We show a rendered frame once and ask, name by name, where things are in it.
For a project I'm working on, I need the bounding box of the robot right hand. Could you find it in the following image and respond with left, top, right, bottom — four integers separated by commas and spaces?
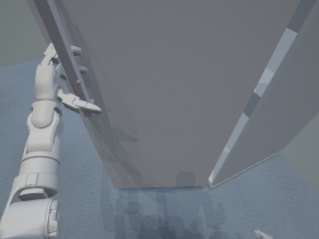
253, 229, 273, 239

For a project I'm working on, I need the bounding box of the robot left upper arm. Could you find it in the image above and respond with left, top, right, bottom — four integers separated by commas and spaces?
0, 198, 63, 239

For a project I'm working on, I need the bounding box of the handle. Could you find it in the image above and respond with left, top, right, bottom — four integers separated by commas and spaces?
34, 0, 95, 118

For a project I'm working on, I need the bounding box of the robot left forearm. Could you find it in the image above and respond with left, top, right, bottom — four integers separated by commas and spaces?
0, 100, 64, 239

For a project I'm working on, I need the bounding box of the robot left hand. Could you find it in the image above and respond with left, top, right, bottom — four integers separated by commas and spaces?
34, 43, 102, 115

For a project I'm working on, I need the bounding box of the fridge door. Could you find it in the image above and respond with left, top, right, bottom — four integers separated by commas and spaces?
26, 0, 301, 189

